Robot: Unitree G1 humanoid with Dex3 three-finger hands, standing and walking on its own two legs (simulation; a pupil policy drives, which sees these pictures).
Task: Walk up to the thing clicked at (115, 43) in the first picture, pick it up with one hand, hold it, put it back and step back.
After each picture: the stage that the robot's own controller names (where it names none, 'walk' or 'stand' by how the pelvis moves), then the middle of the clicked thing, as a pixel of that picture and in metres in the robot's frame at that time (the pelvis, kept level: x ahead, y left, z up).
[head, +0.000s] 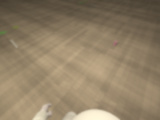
stand; (115, 43) +1.80 -0.56 -0.72
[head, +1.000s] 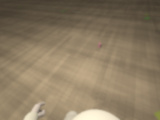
walk; (99, 45) +1.75 -0.06 -0.69
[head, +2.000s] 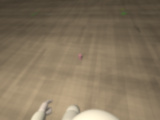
walk; (80, 57) +1.18 +0.31 -0.71
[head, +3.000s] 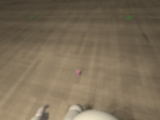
walk; (78, 73) +0.78 +0.29 -0.71
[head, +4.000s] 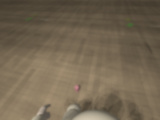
walk; (76, 88) +0.52 +0.22 -0.71
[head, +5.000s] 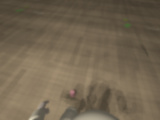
stand; (72, 93) +0.40 +0.19 -0.70
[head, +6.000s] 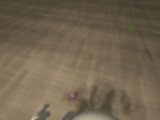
stand; (72, 96) +0.38 +0.19 -0.72
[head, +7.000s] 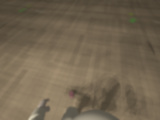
stand; (71, 94) +0.36 +0.23 -0.70
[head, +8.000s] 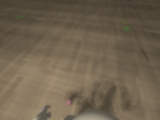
stand; (69, 102) +0.31 +0.23 -0.72
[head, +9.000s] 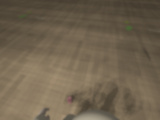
stand; (69, 100) +0.33 +0.24 -0.73
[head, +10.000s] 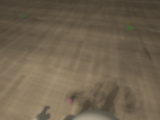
stand; (69, 101) +0.32 +0.24 -0.73
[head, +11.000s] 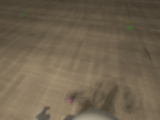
stand; (69, 100) +0.32 +0.23 -0.73
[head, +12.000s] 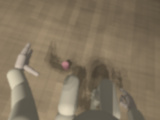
go down; (65, 65) +0.41 +0.22 -0.40
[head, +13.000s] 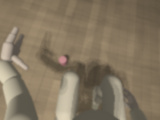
go down; (63, 61) +0.42 +0.23 -0.31
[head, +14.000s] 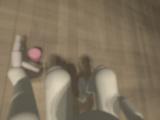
close in; (35, 55) +0.41 +0.27 -0.23
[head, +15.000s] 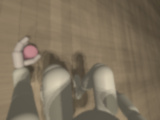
close; (29, 53) +0.40 +0.27 -0.23
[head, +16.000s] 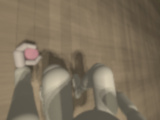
lift; (30, 55) +0.39 +0.25 -0.23
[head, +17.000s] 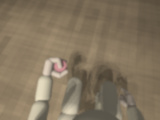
lift; (61, 68) +0.33 +0.21 -0.03
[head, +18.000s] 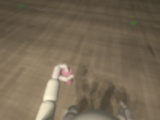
hold; (67, 76) +0.31 +0.17 +0.00
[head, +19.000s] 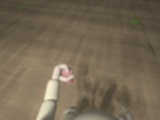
hold; (67, 76) +0.32 +0.17 +0.00
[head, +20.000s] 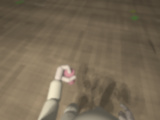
crouch; (70, 76) +0.32 +0.15 -0.03
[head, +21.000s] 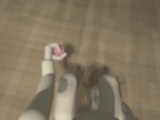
crouch; (59, 53) +0.45 +0.20 -0.09
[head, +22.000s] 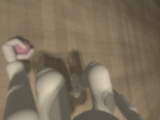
lower; (23, 51) +0.43 +0.26 -0.23
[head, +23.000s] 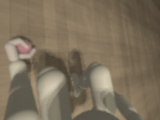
lower; (24, 50) +0.43 +0.26 -0.23
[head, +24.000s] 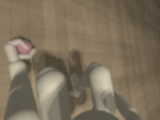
lower; (24, 50) +0.43 +0.26 -0.23
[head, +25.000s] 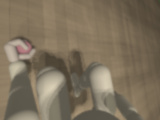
lower; (24, 51) +0.42 +0.26 -0.23
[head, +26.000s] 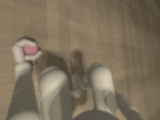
draw back; (30, 51) +0.42 +0.25 -0.24
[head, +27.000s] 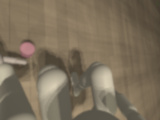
withdraw; (27, 50) +0.41 +0.25 -0.23
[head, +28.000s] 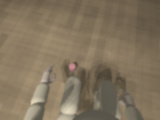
walk; (72, 67) +0.43 +0.18 -0.42
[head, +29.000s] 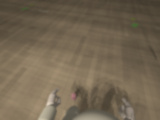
stand; (73, 96) +0.36 +0.16 -0.66
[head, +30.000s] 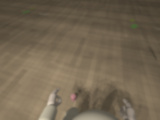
stand; (73, 97) +0.36 +0.17 -0.66
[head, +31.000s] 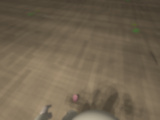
stand; (75, 98) +0.37 +0.16 -0.71
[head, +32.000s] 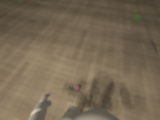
walk; (76, 89) +0.40 +0.13 -0.70
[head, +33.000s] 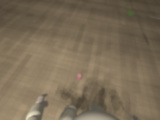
walk; (79, 77) +0.57 +0.10 -0.71
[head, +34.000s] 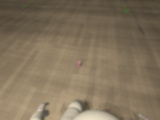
walk; (79, 64) +0.87 +0.24 -0.69
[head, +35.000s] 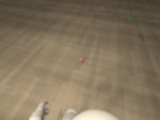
stand; (81, 61) +1.04 +0.18 -0.71
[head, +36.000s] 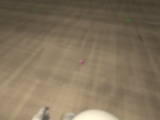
stand; (80, 62) +1.05 +0.19 -0.72
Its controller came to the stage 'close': yes
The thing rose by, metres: 0.71
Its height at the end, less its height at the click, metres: +0.00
